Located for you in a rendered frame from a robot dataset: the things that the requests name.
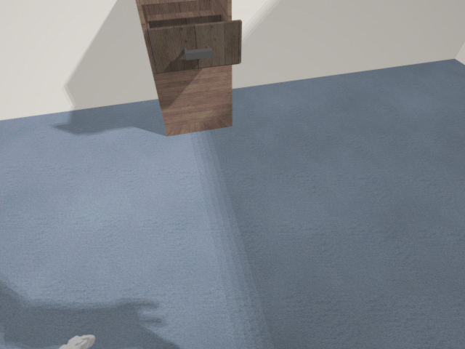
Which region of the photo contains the robot left hand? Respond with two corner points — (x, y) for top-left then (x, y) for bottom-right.
(59, 334), (95, 349)

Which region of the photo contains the cabinet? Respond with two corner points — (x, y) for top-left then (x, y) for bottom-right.
(135, 0), (233, 137)

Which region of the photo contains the drawer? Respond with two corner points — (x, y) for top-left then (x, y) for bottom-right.
(145, 15), (242, 74)

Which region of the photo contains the handle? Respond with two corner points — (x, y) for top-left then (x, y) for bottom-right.
(184, 46), (213, 60)

